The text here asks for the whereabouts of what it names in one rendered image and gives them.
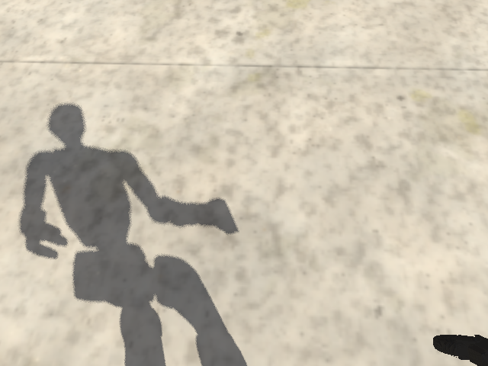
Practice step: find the robot right hand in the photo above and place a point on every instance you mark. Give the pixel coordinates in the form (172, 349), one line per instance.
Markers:
(465, 347)

